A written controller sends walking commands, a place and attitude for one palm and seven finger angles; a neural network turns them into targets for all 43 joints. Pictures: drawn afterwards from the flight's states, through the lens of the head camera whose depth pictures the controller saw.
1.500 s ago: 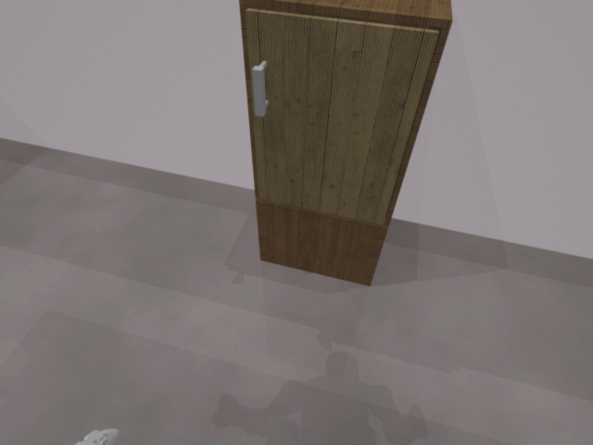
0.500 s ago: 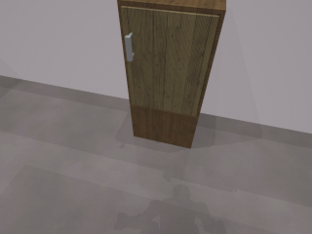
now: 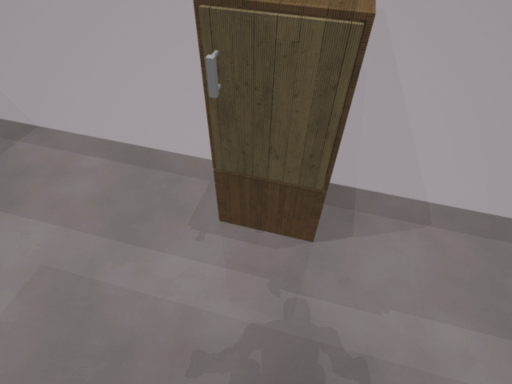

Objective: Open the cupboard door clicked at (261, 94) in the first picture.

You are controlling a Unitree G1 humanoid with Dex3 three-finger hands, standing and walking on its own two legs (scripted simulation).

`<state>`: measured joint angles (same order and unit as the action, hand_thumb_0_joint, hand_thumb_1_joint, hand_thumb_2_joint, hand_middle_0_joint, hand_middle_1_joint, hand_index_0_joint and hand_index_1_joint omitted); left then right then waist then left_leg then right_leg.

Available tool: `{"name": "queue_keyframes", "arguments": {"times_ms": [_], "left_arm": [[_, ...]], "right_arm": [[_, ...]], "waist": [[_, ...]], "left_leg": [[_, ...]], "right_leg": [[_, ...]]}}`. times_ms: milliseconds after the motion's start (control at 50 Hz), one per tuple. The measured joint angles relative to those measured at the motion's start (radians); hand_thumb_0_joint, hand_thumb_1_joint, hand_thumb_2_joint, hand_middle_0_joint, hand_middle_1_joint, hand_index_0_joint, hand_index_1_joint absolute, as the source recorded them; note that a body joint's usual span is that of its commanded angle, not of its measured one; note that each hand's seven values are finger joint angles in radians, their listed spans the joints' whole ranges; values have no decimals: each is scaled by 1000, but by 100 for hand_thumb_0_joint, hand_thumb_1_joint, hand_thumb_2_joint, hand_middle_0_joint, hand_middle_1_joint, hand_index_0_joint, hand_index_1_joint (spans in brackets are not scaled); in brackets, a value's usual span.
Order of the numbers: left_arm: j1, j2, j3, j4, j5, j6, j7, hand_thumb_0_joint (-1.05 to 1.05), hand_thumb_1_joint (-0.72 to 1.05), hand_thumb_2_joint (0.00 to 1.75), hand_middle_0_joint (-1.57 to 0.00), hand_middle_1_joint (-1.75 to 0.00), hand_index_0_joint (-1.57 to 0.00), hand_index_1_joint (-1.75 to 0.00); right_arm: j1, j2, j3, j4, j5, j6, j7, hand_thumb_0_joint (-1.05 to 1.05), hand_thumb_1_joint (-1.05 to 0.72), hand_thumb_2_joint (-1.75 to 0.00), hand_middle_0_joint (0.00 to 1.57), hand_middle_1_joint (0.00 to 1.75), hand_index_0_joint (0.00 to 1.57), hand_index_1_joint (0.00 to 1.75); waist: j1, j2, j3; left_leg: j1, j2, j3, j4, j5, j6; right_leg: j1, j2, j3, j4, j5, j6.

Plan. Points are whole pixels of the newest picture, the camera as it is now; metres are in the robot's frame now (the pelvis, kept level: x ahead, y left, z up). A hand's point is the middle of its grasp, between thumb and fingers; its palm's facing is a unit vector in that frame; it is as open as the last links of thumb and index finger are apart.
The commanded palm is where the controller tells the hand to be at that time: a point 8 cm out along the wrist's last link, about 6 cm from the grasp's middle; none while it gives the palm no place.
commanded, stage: turn to face it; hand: left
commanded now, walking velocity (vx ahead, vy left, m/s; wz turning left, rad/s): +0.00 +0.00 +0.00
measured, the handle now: (214, 73) +0.93 +0.18 +0.03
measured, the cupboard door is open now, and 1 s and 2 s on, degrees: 0 0 0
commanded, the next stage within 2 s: take the last steps up to it in 0.50 s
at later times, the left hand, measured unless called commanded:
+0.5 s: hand out of the picture +0.06 +0.19 -0.18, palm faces -0.12 -0.96 -0.24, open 7.4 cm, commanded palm none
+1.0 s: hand out of the picture +0.12 +0.19 -0.18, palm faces -0.12 -0.97 -0.22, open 7.4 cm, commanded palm none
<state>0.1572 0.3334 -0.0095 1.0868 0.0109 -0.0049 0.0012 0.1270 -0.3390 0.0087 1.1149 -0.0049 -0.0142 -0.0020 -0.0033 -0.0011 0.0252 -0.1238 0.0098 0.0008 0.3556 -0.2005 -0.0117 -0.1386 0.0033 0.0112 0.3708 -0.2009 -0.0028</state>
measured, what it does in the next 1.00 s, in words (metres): shifts its weight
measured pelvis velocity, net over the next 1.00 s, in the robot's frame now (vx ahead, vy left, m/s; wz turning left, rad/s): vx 0.05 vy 0.01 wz -0.16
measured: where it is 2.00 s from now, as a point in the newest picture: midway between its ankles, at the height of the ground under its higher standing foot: (231, 361)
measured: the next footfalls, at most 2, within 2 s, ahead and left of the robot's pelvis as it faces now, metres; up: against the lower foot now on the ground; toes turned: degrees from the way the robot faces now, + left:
left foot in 1.36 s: +0.33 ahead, +0.18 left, +0.00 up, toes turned +2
right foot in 1.86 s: +0.44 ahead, -0.01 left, +0.00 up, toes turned -13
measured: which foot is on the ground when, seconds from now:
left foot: down 0.00-0.98, up 1.00-1.00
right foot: down 0.00-1.00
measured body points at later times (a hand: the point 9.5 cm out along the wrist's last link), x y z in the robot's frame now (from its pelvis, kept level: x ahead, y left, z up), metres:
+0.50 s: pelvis -0.01 +0.00 -0.01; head +0.01 -0.01 +0.44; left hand +0.07 +0.24 -0.16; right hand +0.02 -0.26 -0.16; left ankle +0.00 +0.13 -0.75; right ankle +0.00 -0.12 -0.75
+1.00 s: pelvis +0.05 +0.01 -0.02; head +0.05 +0.00 +0.43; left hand +0.13 +0.24 -0.17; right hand -0.06 -0.20 -0.18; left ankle +0.00 +0.13 -0.74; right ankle +0.04 -0.10 -0.75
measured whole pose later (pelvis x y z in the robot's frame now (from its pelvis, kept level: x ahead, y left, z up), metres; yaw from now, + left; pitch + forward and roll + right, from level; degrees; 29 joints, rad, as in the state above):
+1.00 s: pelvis +0.05 +0.01 -0.02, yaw -9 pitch -1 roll +0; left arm 0.29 0.17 0.05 1.00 0.03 -0.03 0.00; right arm 0.44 -0.18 -0.02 1.13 -0.02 -0.01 0.00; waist -0.02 0.03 0.00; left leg -0.18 0.06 0.13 0.69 -0.46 0.02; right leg -0.28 -0.04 -0.11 0.61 -0.32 -0.03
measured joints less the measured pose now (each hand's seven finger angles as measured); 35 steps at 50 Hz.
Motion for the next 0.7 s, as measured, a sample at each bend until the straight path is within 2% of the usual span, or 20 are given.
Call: {"name": "queue_keyframes", "arguments": {"times_ms": [200, 300, 500, 700], "left_arm": [[-1, -1, 7, -12, 1, 10, 2, 0, 90, 90, -20, -30, -20, -30], [15, -25, 11, -30, 2, 29, 10, 0, 90, 90, -20, -30, -20, -30], [55, -110, 11, -75, 6, 46, 3, 0, 90, 90, -20, -30, -20, -30], [73, -148, 26, -100, 10, 50, 4, 0, 90, 90, -20, -30, -20, -30]], "right_arm": [[-12, 4, -4, -12, -2, 1, -7, 0, -90, -90, 20, 30, 21, 30], [-3, 33, -8, -38, -2, 10, -16, 0, -91, -90, 20, 30, 21, 30], [60, 115, -19, -61, -1, 31, -17, 0, -91, -90, 20, 30, 21, 30], [144, 130, -41, -52, -9, 31, -14, 0, -91, -90, 20, 30, 21, 30]], "waist": [[8, 3, 3], [7, 2, 5], [-5, -1, 22], [-26, -4, 6]], "left_leg": [[-3, 7, 20, 15, -14, -1], [-26, 17, 48, 58, -39, -4], [-84, 39, 93, 163, -91, -6], [-129, 45, 114, 230, -131, 12]], "right_leg": [[-13, 8, 20, 17, -6, 0], [-50, 18, 47, 67, -23, 0], [-128, 43, 92, 173, -57, -4], [-165, 50, 114, 205, -77, 3]]}}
